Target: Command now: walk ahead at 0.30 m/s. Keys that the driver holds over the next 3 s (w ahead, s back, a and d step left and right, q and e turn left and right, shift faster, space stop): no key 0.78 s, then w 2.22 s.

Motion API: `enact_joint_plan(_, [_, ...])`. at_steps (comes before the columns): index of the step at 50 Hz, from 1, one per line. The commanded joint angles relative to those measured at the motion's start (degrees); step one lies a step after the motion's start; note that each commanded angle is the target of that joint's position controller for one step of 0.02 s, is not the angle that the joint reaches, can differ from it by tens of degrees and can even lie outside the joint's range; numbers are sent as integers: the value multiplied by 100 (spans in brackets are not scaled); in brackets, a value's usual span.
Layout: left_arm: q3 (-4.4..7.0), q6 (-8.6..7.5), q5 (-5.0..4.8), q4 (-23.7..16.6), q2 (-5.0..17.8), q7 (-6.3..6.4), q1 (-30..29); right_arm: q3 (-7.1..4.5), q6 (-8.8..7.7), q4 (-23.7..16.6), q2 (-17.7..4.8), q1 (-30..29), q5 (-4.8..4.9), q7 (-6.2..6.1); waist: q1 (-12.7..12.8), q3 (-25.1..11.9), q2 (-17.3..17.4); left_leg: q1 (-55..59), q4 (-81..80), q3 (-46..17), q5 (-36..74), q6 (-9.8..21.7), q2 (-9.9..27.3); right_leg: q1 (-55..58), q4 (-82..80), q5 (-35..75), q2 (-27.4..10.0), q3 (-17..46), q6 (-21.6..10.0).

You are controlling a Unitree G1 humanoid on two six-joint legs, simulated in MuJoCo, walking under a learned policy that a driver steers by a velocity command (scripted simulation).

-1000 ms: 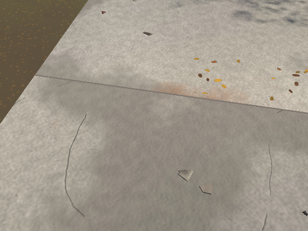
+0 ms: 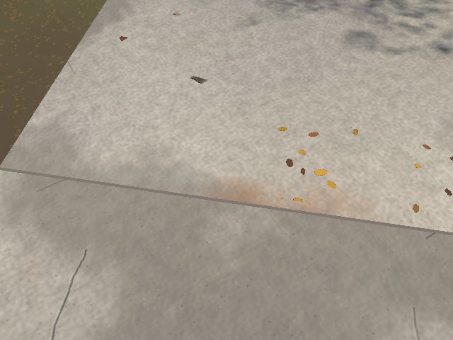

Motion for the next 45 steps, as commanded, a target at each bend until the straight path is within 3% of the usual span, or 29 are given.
enact_joint_plan(1, [36, 171, 63, 30, 9, -28, 929, 75, -196, 44, -171, 603, -4, -32, 286, -264, 199, 203, -1087, -1215, 4077, 658, 1717, -83, -301, 139, -173, 89, 143])
enact_joint_plan(3, [45, 247, 37, -51, 61, -30, 688, 88, -194, 82, -345, 672, -16, -41, 346, -301, 400, 275, -1025, -844, 4598, 555, 1533, -215, -838, 475, -129, -49, 204])
enact_joint_plan(6, [-4, 277, -24, -214, 70, -12, 35, 175, -112, 118, -312, 774, -2, -74, 222, -303, 626, 373, -923, -486, 4796, 297, 1299, -154, -1980, 1004, -77, -282, 257])
enact_joint_plan(9, [-49, 285, -73, -252, 85, 38, -341, 224, -51, 257, -302, 1138, 1, -125, 10, -436, 726, 751, -750, -492, 4727, 202, 1365, 6, -2640, 1335, -1, -390, 248])
enact_joint_plan(13, [-55, 245, -68, -164, 150, 128, -406, 265, 38, 349, -244, 1197, -49, -188, -43, -312, 688, 1005, -344, -771, 4234, 343, 1601, 305, -3356, 909, 31, -325, 134])
enact_joint_plan(15, [-71, 161, -57, 0, 98, 168, -59, 270, 69, 364, -234, 1075, -6, -215, 167, -282, 431, 910, 104, -839, 3601, 153, 1515, 1022, -4541, 1701, -22, -232, 60])
enact_joint_plan(16, [-10, 86, -24, 116, 386, 194, 288, 277, 54, 356, -206, 1247, -1, -222, 152, -545, 118, 658, 440, -817, 2675, -61, 1300, 1770, -4590, 3393, -500, 227, 15])
enact_joint_plan(17, [17, 44, 5, 153, 634, 192, 531, 305, 79, 413, -19, 1816, 43, -239, -114, -894, -354, 261, 755, -655, 468, -203, 985, 2438, -4201, 5516, -1298, 821, -346])
enact_joint_plan(18, [-46, 103, -72, 165, 422, 182, 421, 339, 221, 646, 263, 2204, 124, -270, -90, -1093, -832, 246, 991, -480, -1443, -318, 567, 2272, -4280, 5790, -1815, 1350, -1041])
enact_joint_plan(19, [-120, 150, -75, 133, 178, 165, 282, 285, 314, 637, 68, 1923, 78, -308, -54, -820, -738, 269, 975, -525, -1907, -347, 485, 1849, -4629, 4949, -1828, 1599, -1121])
enact_joint_plan(20, [-143, 187, -56, 94, 158, 167, 23, 265, 367, 600, 55, 1683, 35, -297, -128, -577, -635, 367, 765, -581, -1779, -360, 472, 1484, -4831, 4085, -1619, 1489, -973])
enact_joint_plan(21, [-155, 228, -28, 70, 174, 189, -197, 284, 410, 611, 129, 1575, 20, -268, -243, -469, -500, 588, 352, -638, -1418, -373, 529, 1191, -4954, 3285, -1373, 1275, -719])
enact_joint_plan(23, [-117, 296, -110, 90, 243, 213, -334, 326, 444, 605, 172, 1410, -26, -227, -265, -135, -333, 787, -375, -866, -658, -395, 750, 727, -5128, 1476, -800, 809, -134])
enact_joint_plan(24, [-98, 302, -141, 122, 200, 200, -242, 328, 428, 632, 134, 1330, -36, -225, -157, 62, -64, 642, -396, -915, -492, -391, 841, 804, -5133, 1294, -605, 625, -20])
enact_joint_plan(26, [-97, 281, -155, 263, 107, 190, -22, 332, 392, 668, 119, 1262, 0, -256, -79, -14, 108, 606, -484, -959, -210, -378, 940, 1204, -4953, 1865, -514, 520, 14])
enact_joint_plan(29, [-97, 258, -125, 375, 112, 178, 113, 339, 348, 689, 82, 1203, 28, -305, -38, -205, 126, 651, -586, -975, -16, -364, 998, 1562, -4816, 2435, -548, 500, -22])
enact_joint_plan(39, [-139, 331, -115, 630, 52, 193, 294, 392, 377, 791, 157, 1202, 25, -325, 1, 44, 179, 606, -714, -987, -63, -348, 1062, 1432, -4922, 1934, -480, 460, 42])
enact_joint_plan(40, [-143, 339, -111, 666, 30, 187, 350, 397, 373, 823, 170, 1289, 15, -319, -9, -36, 183, 628, -775, -980, -504, -317, 1026, 1446, -4943, 1385, -411, 431, 31])
enact_joint_plan(43, [-53, 389, -95, 600, 167, 133, 292, 306, 379, 796, -8, 1465, -16, -286, -82, 353, 392, 348, -823, -1224, -2464, 26, 1010, 779, -4519, -769, -62, 224, -113])
enact_joint_plan(45, [-75, 342, -83, 380, -9, 52, -74, 231, 349, 804, -194, 1807, 28, -277, -289, 844, 794, 552, -1426, -2063, -3390, 389, 1575, -280, -3728, -890, 225, -142, -63])
Next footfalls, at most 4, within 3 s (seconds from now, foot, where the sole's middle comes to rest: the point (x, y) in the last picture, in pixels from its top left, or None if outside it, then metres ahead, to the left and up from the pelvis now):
0.32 right None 0.23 -0.11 -0.77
1.14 right None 0.34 -0.16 -0.77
1.68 left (227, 272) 0.67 0.03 -0.77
2.24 right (277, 192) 0.98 -0.15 -0.77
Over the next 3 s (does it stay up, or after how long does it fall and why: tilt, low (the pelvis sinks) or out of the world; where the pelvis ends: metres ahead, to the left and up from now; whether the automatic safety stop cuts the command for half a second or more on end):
stays up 1.22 -0.03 0.01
